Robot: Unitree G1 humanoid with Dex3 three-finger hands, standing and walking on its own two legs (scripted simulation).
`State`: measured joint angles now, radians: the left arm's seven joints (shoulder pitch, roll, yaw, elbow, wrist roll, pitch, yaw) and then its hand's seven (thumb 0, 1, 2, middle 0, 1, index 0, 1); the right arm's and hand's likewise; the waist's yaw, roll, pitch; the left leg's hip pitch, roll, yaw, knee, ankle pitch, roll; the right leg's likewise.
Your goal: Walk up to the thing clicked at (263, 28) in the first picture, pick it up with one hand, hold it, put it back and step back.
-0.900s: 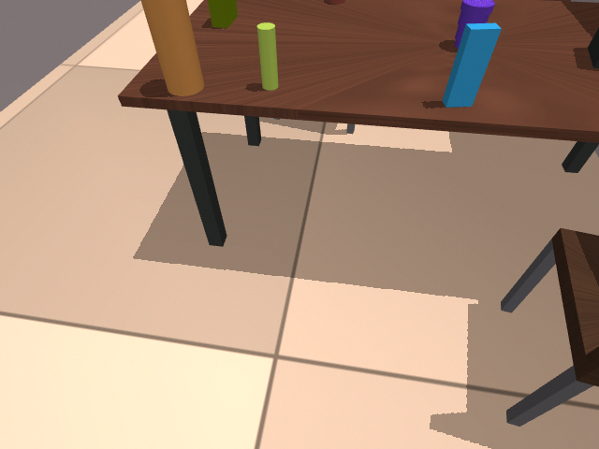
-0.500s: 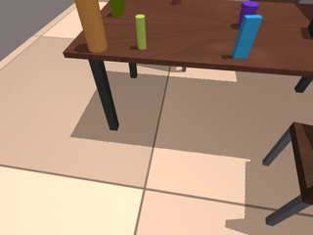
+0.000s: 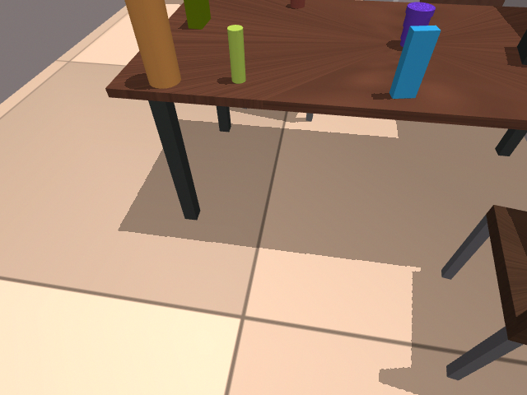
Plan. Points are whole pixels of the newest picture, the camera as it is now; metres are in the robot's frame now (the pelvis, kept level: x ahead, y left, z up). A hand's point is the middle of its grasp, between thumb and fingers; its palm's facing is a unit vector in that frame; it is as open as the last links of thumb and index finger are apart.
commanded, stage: stand
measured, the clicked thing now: (237, 55) +1.04 +0.10 +0.03
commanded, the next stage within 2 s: walk up in 0.22 s
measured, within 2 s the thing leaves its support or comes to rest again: neither
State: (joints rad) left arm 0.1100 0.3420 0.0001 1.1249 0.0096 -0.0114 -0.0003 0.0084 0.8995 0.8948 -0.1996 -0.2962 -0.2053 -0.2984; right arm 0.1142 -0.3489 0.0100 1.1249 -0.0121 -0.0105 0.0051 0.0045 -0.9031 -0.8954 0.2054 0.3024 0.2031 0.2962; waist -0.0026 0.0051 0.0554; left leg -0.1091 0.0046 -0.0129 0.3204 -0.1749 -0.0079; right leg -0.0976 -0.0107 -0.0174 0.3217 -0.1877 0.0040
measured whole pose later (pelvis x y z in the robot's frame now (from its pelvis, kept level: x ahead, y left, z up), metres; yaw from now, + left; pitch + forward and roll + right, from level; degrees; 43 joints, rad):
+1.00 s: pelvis +0.20 +0.18 -0.03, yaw +8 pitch -3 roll +1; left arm 0.27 0.39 0.05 0.87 0.01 -0.08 -0.01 0.01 0.90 0.89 -0.20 -0.30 -0.21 -0.30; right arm 0.37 -0.40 -0.06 0.78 -0.03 -0.01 0.07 0.01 -0.90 -0.90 0.21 0.30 0.21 0.30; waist -0.05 0.03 0.10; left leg -0.14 -0.05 0.05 0.60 -0.41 0.06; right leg -0.38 -0.04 -0.07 0.62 -0.23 -0.03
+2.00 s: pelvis +0.29 +0.27 -0.04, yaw +5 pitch -2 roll +0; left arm 0.25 0.39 0.05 0.89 0.04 0.02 -0.02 0.01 0.90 0.89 -0.20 -0.30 -0.21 -0.30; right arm 0.21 -0.43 -0.03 0.91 0.00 -0.02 -0.02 0.01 -0.90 -0.90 0.21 0.30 0.20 0.30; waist 0.02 0.02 0.09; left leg -0.36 0.01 0.03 0.76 -0.41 0.03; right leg -0.31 -0.02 -0.01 0.75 -0.40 -0.01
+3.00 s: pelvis +0.32 +0.25 -0.01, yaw +7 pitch -2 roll +0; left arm 0.06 0.36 0.02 1.11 0.00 -0.01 -0.01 0.01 0.90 0.89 -0.20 -0.30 -0.21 -0.30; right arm 0.07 -0.36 0.00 1.09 -0.01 -0.02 0.00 0.00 -0.90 -0.90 0.21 0.30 0.20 0.30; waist 0.01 -0.01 0.06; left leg -0.16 0.01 -0.04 0.42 -0.23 -0.02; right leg -0.12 -0.04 -0.05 0.41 -0.26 0.02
